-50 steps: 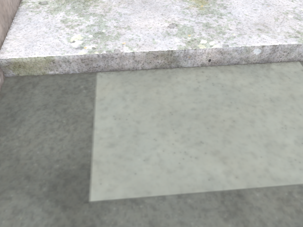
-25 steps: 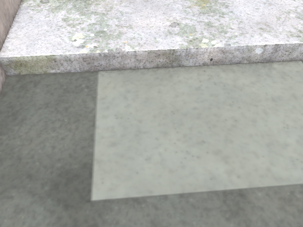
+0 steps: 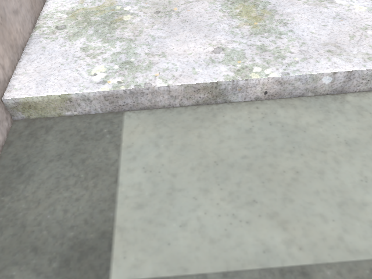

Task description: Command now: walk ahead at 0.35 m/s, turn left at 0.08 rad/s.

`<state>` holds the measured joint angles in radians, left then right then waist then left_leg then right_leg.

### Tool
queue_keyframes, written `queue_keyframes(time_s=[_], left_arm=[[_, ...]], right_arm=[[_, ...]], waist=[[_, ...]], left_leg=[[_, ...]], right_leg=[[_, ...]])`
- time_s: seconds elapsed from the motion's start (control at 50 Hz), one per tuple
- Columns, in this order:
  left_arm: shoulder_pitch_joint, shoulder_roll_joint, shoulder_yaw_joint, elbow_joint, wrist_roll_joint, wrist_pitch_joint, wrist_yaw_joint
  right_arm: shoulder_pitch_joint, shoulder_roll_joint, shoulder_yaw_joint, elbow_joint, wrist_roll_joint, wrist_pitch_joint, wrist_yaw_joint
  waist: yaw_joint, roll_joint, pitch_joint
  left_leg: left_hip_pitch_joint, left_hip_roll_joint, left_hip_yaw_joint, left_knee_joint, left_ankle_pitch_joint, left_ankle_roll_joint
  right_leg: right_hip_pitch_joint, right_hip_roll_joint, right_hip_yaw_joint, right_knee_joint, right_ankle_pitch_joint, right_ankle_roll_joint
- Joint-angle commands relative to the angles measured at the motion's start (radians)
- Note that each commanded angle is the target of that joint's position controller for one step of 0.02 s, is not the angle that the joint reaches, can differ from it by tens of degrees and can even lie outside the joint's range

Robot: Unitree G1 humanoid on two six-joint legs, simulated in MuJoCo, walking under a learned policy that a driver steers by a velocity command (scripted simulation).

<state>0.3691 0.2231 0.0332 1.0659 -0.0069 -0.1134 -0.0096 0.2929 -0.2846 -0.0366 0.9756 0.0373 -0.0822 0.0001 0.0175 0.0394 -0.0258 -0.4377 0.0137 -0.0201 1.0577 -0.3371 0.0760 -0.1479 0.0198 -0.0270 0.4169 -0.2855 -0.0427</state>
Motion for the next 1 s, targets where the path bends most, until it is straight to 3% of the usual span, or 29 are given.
queue_keyframes(time_s=[0.02, 0.06, 0.12, 0.14, 0.2, 0.24, 0.26, 0.28, 0.3, 0.32, 0.34, 0.36, 0.4, 0.42, 0.46, 0.48, 0.52, 0.56, 0.58, 0.6, 0.62, 0.66, 0.74, 0.84, 1.0], left_arm=[[0.023, 0.095, 0.002, -0.041, 0.013, -0.001, -0.002], [0.058, 0.111, 0.002, -0.032, 0.022, 0.014, 0.01], [0.051, 0.134, -0.001, -0.041, 0.021, 0.032, 0.031], [0.075, 0.148, 0.001, -0.035, 0.019, 0.035, 0.035], [0.074, 0.157, 0.007, -0.025, 0.006, 0.04, 0.037], [0.029, 0.152, 0.011, -0.032, -0.002, 0.045, 0.039], [0.007, 0.148, 0.012, -0.038, -0.003, 0.05, 0.039], [0.036, 0.144, 0.011, -0.037, 0.006, 0.051, 0.034], [0.117, 0.101, -0.003, -0.043, 0.036, 0.043, 0.027], [0.237, 0.006, -0.031, -0.01, 0.022, 0.045, 0.021], [0.188, 0.07, -0.012, -0.001, 0.001, 0.053, 0.018], [0.091, 0.099, -0.001, -0.033, -0.016, 0.062, 0.023], [0.012, 0.092, 0.008, -0.047, -0.005, 0.091, 0.048], [0.023, 0.077, 0.007, -0.049, 0.0, 0.104, 0.058], [0.03, 0.052, 0.004, -0.044, 0.005, 0.116, 0.071], [0.027, 0.049, 0.003, -0.043, 0.008, 0.119, 0.074], [0.03, 0.051, 0.006, -0.033, 0.011, 0.127, 0.069], [0.012, 0.066, 0.011, -0.033, 0.032, 0.135, 0.059], [-0.012, 0.085, 0.012, -0.051, 0.04, 0.136, 0.059], [-0.04, 0.143, 0.024, -0.056, 0.028, 0.135, 0.063], [-0.06, 0.14, 0.028, -0.048, 0.018, 0.124, 0.061], [-0.096, 0.099, 0.021, -0.044, 0.02, 0.098, 0.058], [-0.082, 0.085, 0.021, -0.034, 0.01, 0.069, 0.05], [-0.052, 0.084, 0.02, -0.021, 0.008, 0.075, 0.048], [-0.046, 0.071, 0.019, -0.012, 0.006, 0.086, 0.046]], right_arm=[[-0.065, -0.081, -0.024, -0.069, -0.017, -0.024, 0.011], [-0.081, -0.038, -0.017, -0.078, -0.025, -0.013, 0.015], [-0.227, 0.015, 0.007, -0.137, -0.024, -0.005, 0.011], [-0.26, 0.015, 0.009, -0.147, -0.023, -0.002, 0.011], [-0.263, -0.017, 0.004, -0.154, -0.02, 0.006, 0.017], [-0.191, -0.062, -0.012, -0.134, -0.03, 0.003, 0.019], [-0.117, -0.086, -0.026, -0.106, -0.037, -0.001, 0.018], [-0.053, -0.125, -0.041, -0.085, -0.045, -0.006, 0.014], [0.023, -0.187, -0.051, -0.072, -0.063, -0.001, 0.009], [0.056, -0.14, -0.034, -0.055, -0.07, 0.014, 0.009], [0.033, -0.077, -0.016, -0.058, -0.049, 0.02, 0.016], [-0.081, -0.074, -0.013, -0.076, -0.032, 0.02, 0.014], [-0.208, -0.043, 0.0, -0.096, -0.043, 0.018, 0.008], [-0.235, -0.054, -0.003, -0.094, -0.052, 0.021, 0.006], [-0.236, -0.061, -0.008, -0.087, -0.066, 0.029, -0.001], [-0.228, -0.063, -0.009, -0.084, -0.066, 0.033, -0.006], [-0.243, -0.071, -0.011, -0.083, -0.047, 0.041, -0.013], [-0.22, -0.049, -0.005, -0.064, -0.034, 0.048, -0.015], [-0.191, -0.036, -0.001, -0.048, -0.038, 0.05, -0.013], [-0.163, -0.047, -0.008, -0.047, -0.043, 0.055, -0.014], [-0.169, -0.042, -0.008, -0.044, -0.047, 0.058, -0.021], [-0.144, -0.033, -0.008, -0.031, -0.046, 0.058, -0.03], [-0.114, -0.028, -0.009, -0.001, -0.044, 0.055, -0.03], [-0.113, -0.028, -0.012, 0.02, -0.035, 0.058, -0.027], [-0.106, -0.032, -0.017, 0.055, -0.031, 0.077, -0.036]], waist=[[-0.001, -0.137, 0.142], [-0.005, -0.132, 0.111], [0.018, -0.122, 0.113], [0.032, -0.134, 0.102], [0.012, -0.16, 0.075], [-0.043, -0.16, 0.036], [-0.085, -0.139, -0.003], [-0.107, -0.089, -0.061], [-0.08, 0.033, -0.196], [-0.052, 0.208, -0.363], [-0.063, 0.106, -0.344], [-0.044, 0.068, -0.18], [-0.004, 0.007, -0.039], [0.021, 0.037, -0.015], [0.03, 0.07, -0.017], [0.028, 0.071, -0.038], [0.044, 0.061, -0.058], [0.048, 0.045, -0.016], [0.034, 0.021, 0.038], [-0.01, -0.052, 0.094], [-0.013, -0.107, 0.121], [-0.032, -0.147, 0.104], [-0.028, -0.099, 0.045], [-0.014, -0.06, 0.009], [-0.017, -0.043, 0.018]], left_leg=[[-0.329, 0.091, -0.026, 0.009, 0.132, -0.011], [-0.274, 0.069, 0.029, -0.052, 0.174, -0.047], [-0.136, 0.027, 0.086, -0.327, 0.283, -0.07], [-0.093, 0.008, 0.098, -0.386, 0.315, -0.073], [-0.019, -0.007, 0.065, -0.47, 0.35, -0.045], [0.047, -0.019, 0.044, -0.517, 0.338, -0.007], [0.14, -0.039, 0.058, -0.583, 0.398, 0.016], [0.283, -0.005, 0.031, -0.621, 0.629, 0.037], [0.594, 0.166, -0.131, -0.498, 1.049, 0.117], [0.747, 0.392, -0.389, -0.541, 1.157, 0.305], [0.631, 0.36, -0.436, -0.619, 0.919, 0.3], [0.48, 0.324, -0.35, -0.675, 0.714, 0.252], [0.233, 0.249, -0.235, -0.762, 0.472, 0.18], [0.146, 0.214, -0.191, -0.79, 0.383, 0.155], [0.085, 0.18, -0.147, -0.809, 0.323, 0.151], [0.086, 0.178, -0.144, -0.811, 0.276, 0.153], [0.052, 0.166, -0.131, -0.819, 0.084, 0.134], [-0.026, 0.129, -0.111, -0.831, -0.167, 0.064], [-0.049, 0.103, -0.097, -0.823, -0.246, 0.013], [-0.007, 0.05, -0.047, -0.804, -0.221, -0.024], [0.094, 0.02, -0.011, -0.753, -0.132, -0.042], [0.203, 0.016, 0.002, -0.68, 0.012, -0.033], [0.235, 0.018, 0.011, -0.632, 0.19, -0.015], [0.262, 0.024, 0.013, -0.6, 0.337, -0.017], [0.293, 0.029, 0.008, -0.583, 0.404, -0.024]], right_leg=[[0.147, -0.246, 0.249, -0.266, 0.284, -0.095], [0.123, -0.21, 0.132, -0.229, 0.628, -0.099], [0.023, -0.155, 0.032, -0.218, 0.744, -0.087], [0.023, -0.156, 0.029, -0.209, 0.745, -0.087], [0.073, -0.203, 0.055, -0.16, 0.774, -0.094], [0.134, -0.221, 0.073, -0.077, 0.83, -0.077], [0.15, -0.197, 0.064, 0.013, 0.863, -0.058], [0.118, -0.144, 0.043, 0.137, 0.781, -0.024], [-0.09, -0.079, 0.029, 0.349, 0.414, 0.014], [-0.233, 0.025, 0.038, 0.648, -0.313, 0.067], [-0.234, 0.009, 0.136, 0.754, -0.421, 0.082], [-0.3, -0.026, 0.116, 0.773, -0.384, 0.088], [-0.267, -0.078, 0.098, 0.672, -0.287, 0.101], [-0.203, -0.091, 0.092, 0.579, -0.256, 0.103], [-0.123, -0.073, 0.058, 0.425, -0.24, 0.105], [-0.089, -0.071, 0.052, 0.358, -0.201, 0.101], [0.007, -0.062, 0.029, 0.207, 0.0, 0.085], [0.078, -0.057, 0.022, 0.107, 0.104, 0.052], [0.052, -0.095, 0.064, 0.039, 0.082, 0.027], [-0.071, -0.108, 0.08, 0.01, -0.082, -0.001], [-0.189, -0.096, 0.085, -0.03, -0.199, -0.01], [-0.235, -0.098, 0.091, -0.074, -0.166, 0.013], [-0.149, -0.091, 0.08, -0.036, 0.033, 0.023], [-0.087, -0.081, 0.064, 0.0, 0.19, 0.017], [-0.068, -0.072, 0.052, 0.003, 0.276, 0.015]])
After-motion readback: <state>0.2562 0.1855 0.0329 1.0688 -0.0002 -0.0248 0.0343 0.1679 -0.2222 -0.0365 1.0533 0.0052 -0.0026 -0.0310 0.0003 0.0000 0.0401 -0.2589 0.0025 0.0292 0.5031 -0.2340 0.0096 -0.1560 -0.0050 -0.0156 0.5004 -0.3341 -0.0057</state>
